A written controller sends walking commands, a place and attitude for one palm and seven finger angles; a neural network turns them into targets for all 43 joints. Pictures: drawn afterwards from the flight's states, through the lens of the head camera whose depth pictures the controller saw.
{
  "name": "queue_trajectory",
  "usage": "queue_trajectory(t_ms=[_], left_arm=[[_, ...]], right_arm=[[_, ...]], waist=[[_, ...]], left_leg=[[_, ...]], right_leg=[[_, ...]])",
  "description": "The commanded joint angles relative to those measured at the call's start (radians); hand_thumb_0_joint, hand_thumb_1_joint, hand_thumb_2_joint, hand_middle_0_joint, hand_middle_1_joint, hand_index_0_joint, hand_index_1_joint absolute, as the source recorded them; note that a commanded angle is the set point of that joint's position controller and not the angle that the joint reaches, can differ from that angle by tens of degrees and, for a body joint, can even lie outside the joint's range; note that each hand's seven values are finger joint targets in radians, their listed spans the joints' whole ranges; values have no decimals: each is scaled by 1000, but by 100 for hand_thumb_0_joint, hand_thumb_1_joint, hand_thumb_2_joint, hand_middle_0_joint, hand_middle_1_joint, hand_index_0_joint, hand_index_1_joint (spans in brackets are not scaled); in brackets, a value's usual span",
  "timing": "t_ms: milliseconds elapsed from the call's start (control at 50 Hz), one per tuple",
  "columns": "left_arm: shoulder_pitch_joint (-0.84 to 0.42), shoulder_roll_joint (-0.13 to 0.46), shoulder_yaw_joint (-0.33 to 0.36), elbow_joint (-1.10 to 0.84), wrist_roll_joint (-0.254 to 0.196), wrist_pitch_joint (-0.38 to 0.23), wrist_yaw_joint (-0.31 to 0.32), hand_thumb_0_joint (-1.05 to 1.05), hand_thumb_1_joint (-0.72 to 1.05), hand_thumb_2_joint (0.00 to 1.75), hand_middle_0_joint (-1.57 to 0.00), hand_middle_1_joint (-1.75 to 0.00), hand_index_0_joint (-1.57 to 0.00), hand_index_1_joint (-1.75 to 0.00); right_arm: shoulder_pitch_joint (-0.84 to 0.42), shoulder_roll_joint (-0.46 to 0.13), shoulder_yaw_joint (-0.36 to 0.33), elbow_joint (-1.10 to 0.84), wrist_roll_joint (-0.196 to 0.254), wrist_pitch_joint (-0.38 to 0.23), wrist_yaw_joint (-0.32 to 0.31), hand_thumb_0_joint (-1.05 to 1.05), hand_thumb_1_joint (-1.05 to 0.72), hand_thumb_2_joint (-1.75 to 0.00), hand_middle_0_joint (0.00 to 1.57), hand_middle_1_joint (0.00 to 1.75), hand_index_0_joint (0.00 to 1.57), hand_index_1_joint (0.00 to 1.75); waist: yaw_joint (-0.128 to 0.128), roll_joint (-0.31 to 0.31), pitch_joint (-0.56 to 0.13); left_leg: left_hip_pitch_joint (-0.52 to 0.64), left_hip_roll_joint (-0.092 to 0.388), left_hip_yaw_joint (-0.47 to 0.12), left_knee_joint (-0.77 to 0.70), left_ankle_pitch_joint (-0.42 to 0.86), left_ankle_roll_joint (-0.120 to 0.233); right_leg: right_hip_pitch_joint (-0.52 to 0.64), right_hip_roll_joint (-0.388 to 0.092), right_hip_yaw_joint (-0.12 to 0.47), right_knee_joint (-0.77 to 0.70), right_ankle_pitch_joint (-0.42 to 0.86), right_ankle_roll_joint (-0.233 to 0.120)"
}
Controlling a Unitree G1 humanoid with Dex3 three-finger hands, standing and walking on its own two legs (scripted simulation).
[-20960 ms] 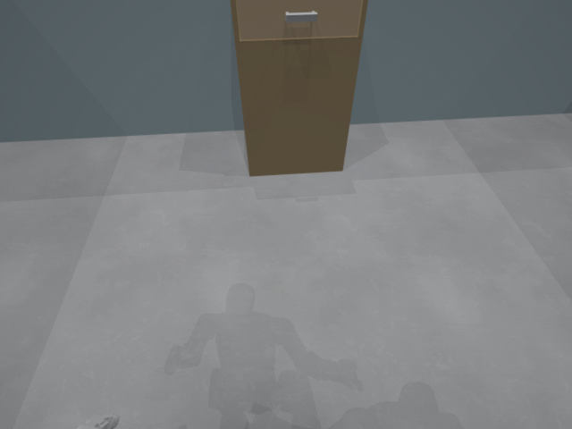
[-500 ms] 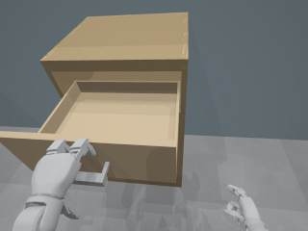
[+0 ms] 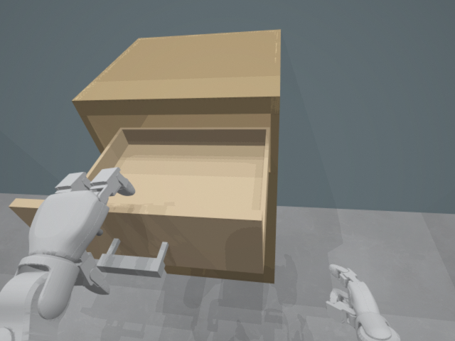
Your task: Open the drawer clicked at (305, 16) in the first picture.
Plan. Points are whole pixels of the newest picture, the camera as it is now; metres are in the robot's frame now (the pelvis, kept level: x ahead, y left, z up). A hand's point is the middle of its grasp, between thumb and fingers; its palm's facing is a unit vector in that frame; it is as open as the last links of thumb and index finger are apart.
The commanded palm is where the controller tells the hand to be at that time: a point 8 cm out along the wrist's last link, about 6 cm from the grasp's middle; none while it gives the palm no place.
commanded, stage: lift the hand off the handle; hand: left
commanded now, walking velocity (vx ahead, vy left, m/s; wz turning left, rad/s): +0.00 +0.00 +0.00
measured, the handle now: (135, 255) +0.24 +0.23 +0.03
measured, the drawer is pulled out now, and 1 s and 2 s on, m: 0.30 0.30 0.30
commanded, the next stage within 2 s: draw the hand back to the body in 0.20 s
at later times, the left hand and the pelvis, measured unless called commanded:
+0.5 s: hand (86, 230) +0.20 +0.23 +0.17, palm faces +0.15 -0.10 -0.98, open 13.9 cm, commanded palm +0.16 +0.23 +0.23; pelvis +0.00 +0.00 +0.00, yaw +0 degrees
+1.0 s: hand (92, 227) +0.20 +0.22 +0.18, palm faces +0.26 -0.67 -0.70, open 13.8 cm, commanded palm +0.16 +0.25 +0.23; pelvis +0.00 +0.01 +0.00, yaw +0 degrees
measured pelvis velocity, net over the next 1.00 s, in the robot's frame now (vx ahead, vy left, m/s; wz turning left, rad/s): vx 0.00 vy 0.01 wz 0.00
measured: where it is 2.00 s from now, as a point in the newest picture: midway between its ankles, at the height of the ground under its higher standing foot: outside the picture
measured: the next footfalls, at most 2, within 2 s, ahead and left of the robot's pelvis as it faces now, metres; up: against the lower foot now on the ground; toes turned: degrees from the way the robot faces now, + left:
none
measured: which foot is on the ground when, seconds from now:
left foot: down 0.00-1.00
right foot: down 0.00-1.00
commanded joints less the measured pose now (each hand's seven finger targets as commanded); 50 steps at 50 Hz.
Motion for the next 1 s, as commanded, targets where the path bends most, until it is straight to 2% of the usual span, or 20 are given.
queue_trajectory(t_ms=[0,20,120,180,280,320,360,420,480,560,620,660,720,760,820,880,900,920,940,980], left_arm=[[-151,236,179,-210,4,-11,18,0,-50,30,-30,-120,-30,-120],[-164,270,232,-202,-16,-6,16,0,-50,30,-30,-120,-30,-120],[-173,235,218,-177,-55,-18,-9,0,-50,30,-30,-120,-30,-120],[-135,199,165,-168,-59,-25,-29,0,-50,30,-30,-120,-30,-120],[-191,239,192,-187,-33,-51,-16,0,-50,30,-30,-120,-30,-120],[-173,304,280,-200,-44,-60,0,0,-50,30,-30,-120,-30,-120],[-143,258,243,-179,-44,-71,6,0,-50,30,-30,-120,-30,-120],[-113,300,308,-198,-74,-75,15,0,-50,30,-30,-120,-30,-120],[-73,234,238,-192,-75,-76,11,0,-50,30,-30,-120,-30,-120],[-53,236,234,-212,-67,-73,12,0,-50,30,-30,-120,-30,-120],[-69,282,283,-269,-67,-80,25,0,-50,30,-30,-120,-30,-120],[-21,248,252,-248,-54,-84,31,0,-50,30,-30,-120,-30,-120],[-7,303,326,-266,-73,-82,43,0,-50,30,-30,-120,-30,-120],[7,247,274,-227,-66,-78,41,0,-50,30,-30,-120,-30,-120],[-3,306,333,-239,-88,-69,38,0,-50,30,-30,-120,-30,-120],[7,257,268,-212,-80,-73,22,0,-50,30,-30,-120,-30,-120],[-136,-110,266,-311,-772,-202,71,0,-47,32,-30,-118,-30,-118],[-44,2,333,-240,-787,-256,107,0,-43,33,-29,-115,-29,-115],[35,-12,368,-226,-836,-284,129,0,-40,34,-29,-113,-29,-113],[-8,4,386,-316,-858,-332,152,0,-32,37,-29,-109,-29,-109]], right_arm=[[-220,-79,-27,-196,-3,-51,-6,0,-90,-90,20,30,20,30],[-256,-79,-22,-198,7,-59,-5,0,-90,-90,20,30,20,30],[-251,-78,-28,-195,15,-74,0,0,-90,-90,20,30,20,30],[-212,-84,-32,-197,6,-72,4,0,-90,-90,20,30,20,30],[-204,-85,-30,-197,-1,-80,-1,0,-90,-90,20,30,20,30],[-227,-87,-28,-200,5,-90,-2,0,-90,-90,20,30,20,30],[-193,-78,-31,-196,0,-85,-2,0,-90,-90,20,30,20,30],[-214,-87,-35,-202,7,-94,1,0,-90,-90,20,30,20,30],[-180,-86,-40,-203,3,-83,4,0,-90,-90,20,30,20,30],[-174,-86,-34,-211,4,-88,2,0,-90,-90,20,30,20,30],[-204,-92,-34,-223,9,-97,2,0,-90,-90,20,30,20,30],[-168,-83,-35,-220,1,-89,1,0,-90,-90,20,30,20,30],[-194,-93,-37,-224,10,-90,4,0,-90,-90,20,30,20,30],[-160,-81,-37,-219,5,-82,6,0,-90,-90,20,30,20,30],[-195,-94,-37,-226,15,-83,3,0,-90,-90,20,30,20,30],[-153,-92,-39,-229,6,-74,-2,0,-90,-90,20,30,20,30],[-68,-13,-39,-268,11,-156,-27,0,-90,-90,20,30,20,30],[-78,-34,-26,-229,-7,-206,-45,0,-90,-90,20,30,20,30],[-46,-46,-29,-215,-13,-221,-63,0,-90,-90,20,30,20,30],[-38,-49,-36,-203,-20,-250,-77,0,-90,-90,20,30,20,30]], waist=[[10,-102,-114],[12,-72,-108],[7,-41,-102],[2,-105,-96],[1,-88,-106],[11,-68,-129],[5,-88,-112],[10,-56,-134],[-1,-67,-97],[-6,-98,-107],[3,-49,-136],[3,-60,-129],[8,-46,-139],[-2,-64,-107],[1,-45,-119],[-7,-62,-97],[-111,-153,-41],[-92,-202,-26],[-74,-227,-40],[-63,-124,-95]], left_leg=[[168,-33,16,-34,151,35],[159,-25,12,-34,127,30],[170,-32,11,-32,137,30],[158,-38,15,-40,140,34],[158,-38,14,-31,110,34],[159,-32,11,-17,116,31],[157,-36,16,-14,127,32],[158,-32,14,-3,139,29],[147,-33,17,-11,135,31],[141,-29,12,-11,119,30],[152,-22,6,-1,125,29],[151,-24,10,-4,131,30],[144,-17,8,8,141,25],[135,-20,8,0,131,26],[129,-19,9,8,123,25],[128,-24,5,-2,105,32],[260,6,12,3,17,55],[262,23,-3,-9,-37,50],[239,16,0,-24,-22,48],[257,10,13,-30,27,43]], right_leg=[[-103,7,2,-112,269,15],[-101,14,10,-115,247,8],[-108,15,9,-119,254,8],[-107,9,-6,-114,266,19],[-126,4,-2,-119,215,14],[-107,9,10,-114,242,6],[-125,1,-1,-112,246,13],[-105,8,4,-102,289,9],[-142,8,-14,-103,256,17],[-149,5,-19,-98,233,17],[-134,13,-12,-90,242,6],[-149,5,-23,-90,228,11],[-131,13,-17,-80,264,5],[-161,10,-33,-84,225,11],[-142,15,-18,-81,247,8],[-172,15,-32,-90,196,14],[-200,32,-28,-128,176,-4],[-213,38,-20,-130,122,-8],[-180,21,-31,-142,132,-1],[-134,4,-15,-136,183,3]])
